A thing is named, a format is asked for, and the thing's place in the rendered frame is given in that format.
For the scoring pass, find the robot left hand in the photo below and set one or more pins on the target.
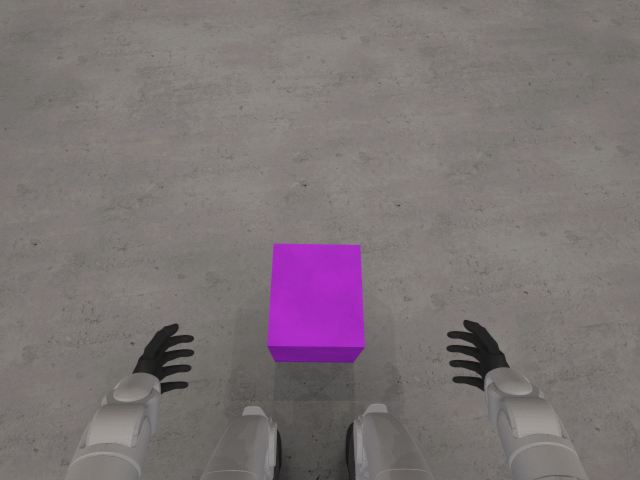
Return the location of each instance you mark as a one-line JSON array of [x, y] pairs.
[[154, 357]]

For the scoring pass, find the carton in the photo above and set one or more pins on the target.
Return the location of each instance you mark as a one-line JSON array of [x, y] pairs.
[[316, 303]]

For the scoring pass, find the left robot forearm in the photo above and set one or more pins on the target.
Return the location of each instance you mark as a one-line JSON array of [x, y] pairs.
[[115, 442]]

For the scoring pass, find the robot right hand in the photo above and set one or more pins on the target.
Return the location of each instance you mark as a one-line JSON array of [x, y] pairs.
[[487, 353]]

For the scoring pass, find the right robot forearm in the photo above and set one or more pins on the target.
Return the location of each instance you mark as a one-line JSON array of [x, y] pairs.
[[535, 442]]

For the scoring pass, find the right robot thigh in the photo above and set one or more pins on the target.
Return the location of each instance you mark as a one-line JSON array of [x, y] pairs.
[[382, 443]]

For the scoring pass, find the robot left shin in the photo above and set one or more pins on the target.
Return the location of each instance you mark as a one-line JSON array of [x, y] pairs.
[[255, 410]]

